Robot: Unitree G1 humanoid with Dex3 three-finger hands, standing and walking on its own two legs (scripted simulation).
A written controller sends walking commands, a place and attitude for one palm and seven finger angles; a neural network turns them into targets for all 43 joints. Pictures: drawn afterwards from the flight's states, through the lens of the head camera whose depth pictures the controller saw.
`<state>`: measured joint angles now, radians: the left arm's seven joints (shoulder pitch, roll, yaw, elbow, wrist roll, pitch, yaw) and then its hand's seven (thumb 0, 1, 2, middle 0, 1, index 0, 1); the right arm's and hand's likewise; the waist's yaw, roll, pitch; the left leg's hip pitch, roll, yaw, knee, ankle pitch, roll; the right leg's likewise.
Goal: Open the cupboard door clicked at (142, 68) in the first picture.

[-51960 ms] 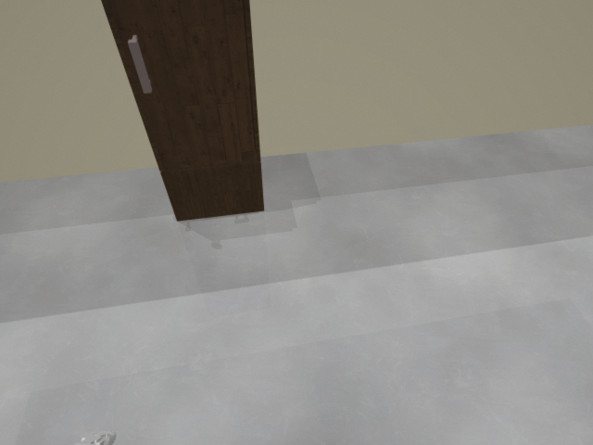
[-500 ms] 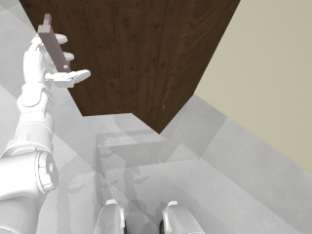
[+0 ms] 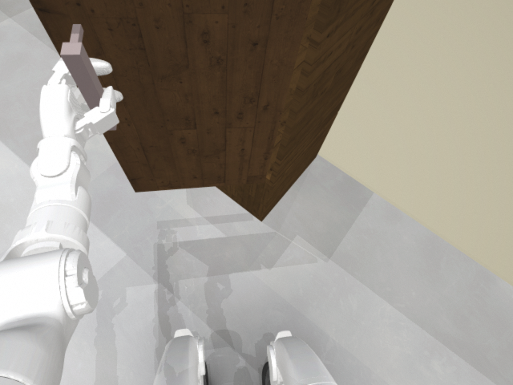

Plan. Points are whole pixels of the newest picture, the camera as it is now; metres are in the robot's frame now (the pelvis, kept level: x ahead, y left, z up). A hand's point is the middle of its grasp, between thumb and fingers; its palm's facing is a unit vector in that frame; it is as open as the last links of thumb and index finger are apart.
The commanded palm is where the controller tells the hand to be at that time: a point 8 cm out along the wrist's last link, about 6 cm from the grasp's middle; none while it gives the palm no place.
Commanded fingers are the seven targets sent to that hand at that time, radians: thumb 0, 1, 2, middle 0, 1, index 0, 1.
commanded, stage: pull the door open along its arc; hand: left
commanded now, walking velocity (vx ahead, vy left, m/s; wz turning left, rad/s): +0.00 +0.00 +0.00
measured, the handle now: (94, 81) +0.56 +0.21 +0.07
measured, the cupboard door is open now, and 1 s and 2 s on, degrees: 46 86 89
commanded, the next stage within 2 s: open thumb and fingers to let go in 1.10 s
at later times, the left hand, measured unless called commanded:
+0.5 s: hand (129, 170) +0.41 +0.15 +0.07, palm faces +0.08 -1.00 +0.03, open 6.2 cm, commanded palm +0.35 +0.21 +0.07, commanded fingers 0.00 0.90 0.90 -0.40 -1.35 -0.40 -1.35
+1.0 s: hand (199, 223) +0.33 +0.06 +0.07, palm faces +0.42 -0.91 +0.01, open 6.2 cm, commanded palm +0.26 +0.08 +0.07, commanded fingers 0.00 0.90 0.90 -0.40 -1.35 -0.40 -1.35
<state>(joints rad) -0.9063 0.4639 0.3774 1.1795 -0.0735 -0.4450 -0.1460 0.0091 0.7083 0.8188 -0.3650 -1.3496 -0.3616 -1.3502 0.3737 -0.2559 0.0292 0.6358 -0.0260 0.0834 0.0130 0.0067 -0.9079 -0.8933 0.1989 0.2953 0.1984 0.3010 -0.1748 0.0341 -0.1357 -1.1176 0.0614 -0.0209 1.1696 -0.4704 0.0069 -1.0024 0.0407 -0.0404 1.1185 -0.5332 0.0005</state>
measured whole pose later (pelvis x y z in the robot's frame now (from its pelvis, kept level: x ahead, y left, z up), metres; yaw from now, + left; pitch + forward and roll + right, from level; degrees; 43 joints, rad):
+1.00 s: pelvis +0.02 -0.04 +0.03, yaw +4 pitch +14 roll +0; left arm 0.01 -0.12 -0.14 0.28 0.08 -0.34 0.55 0.01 0.68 0.76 -0.31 -1.32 -0.33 -1.33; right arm 0.23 -0.18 -0.01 0.57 -0.08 0.04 0.04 0.01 -0.91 -0.89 0.20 0.30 0.20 0.30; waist -0.02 0.02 -0.18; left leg -0.82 0.03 -0.03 1.02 -0.45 -0.05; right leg -0.73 0.02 -0.06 1.04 -0.56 -0.05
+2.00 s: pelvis +0.01 -0.03 +0.02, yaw +4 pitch +14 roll +0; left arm -0.01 -0.11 -0.26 0.27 0.10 -0.28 0.60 -0.01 -0.49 0.30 -0.23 -0.72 -0.24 -0.73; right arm 0.20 -0.17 0.00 0.59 -0.08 -0.02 0.03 0.02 -0.91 -0.89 0.20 0.30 0.20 0.30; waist -0.01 0.03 -0.17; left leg -0.86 0.02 -0.04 1.07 -0.45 -0.03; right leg -0.76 0.01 -0.06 1.08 -0.57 -0.04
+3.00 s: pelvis +0.01 -0.02 +0.01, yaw +3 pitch +15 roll -1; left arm 0.45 0.09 -0.23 -0.15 -0.03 -0.38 0.06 -0.01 -0.51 0.29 -0.19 -0.32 -0.20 -0.33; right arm 0.24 -0.20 0.02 0.39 -0.02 0.00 0.02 0.02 -0.91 -0.89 0.20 0.30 0.20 0.30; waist -0.01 0.03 -0.15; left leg -0.90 0.02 -0.02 1.16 -0.51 -0.01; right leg -0.80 0.00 -0.05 1.16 -0.61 -0.02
